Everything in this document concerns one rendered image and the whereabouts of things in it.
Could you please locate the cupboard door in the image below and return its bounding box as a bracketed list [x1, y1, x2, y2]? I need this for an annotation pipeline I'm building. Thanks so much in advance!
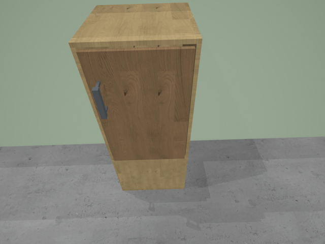
[76, 46, 196, 161]

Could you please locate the handle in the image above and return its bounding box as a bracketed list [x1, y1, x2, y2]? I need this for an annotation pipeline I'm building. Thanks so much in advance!
[92, 81, 108, 119]

